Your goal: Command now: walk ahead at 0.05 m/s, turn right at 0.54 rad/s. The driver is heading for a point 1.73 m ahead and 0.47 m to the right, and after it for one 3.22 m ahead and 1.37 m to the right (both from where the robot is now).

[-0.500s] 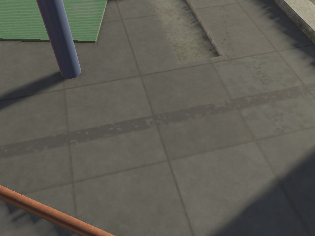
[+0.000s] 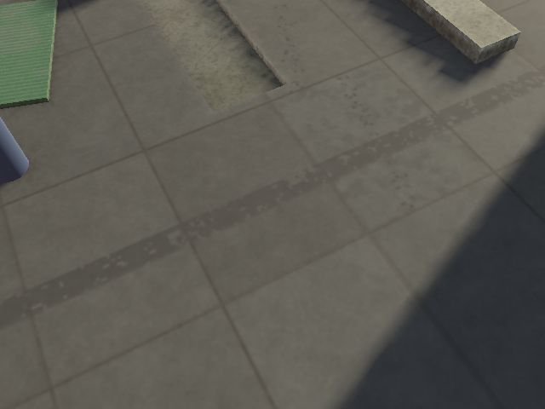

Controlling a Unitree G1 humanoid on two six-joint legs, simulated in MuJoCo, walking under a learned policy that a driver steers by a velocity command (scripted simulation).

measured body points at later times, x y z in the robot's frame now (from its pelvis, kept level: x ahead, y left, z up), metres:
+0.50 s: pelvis -0.04 +0.01 +0.00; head -0.01 +0.01 +0.44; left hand +0.21 +0.22 -0.10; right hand -0.05 -0.28 -0.12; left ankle -0.03 +0.12 -0.75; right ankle -0.08 -0.14 -0.66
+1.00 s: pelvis -0.07 -0.04 -0.01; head -0.06 -0.05 +0.44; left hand +0.19 +0.10 -0.11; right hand -0.08 -0.33 -0.13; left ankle -0.03 +0.08 -0.75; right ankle -0.09 -0.15 -0.74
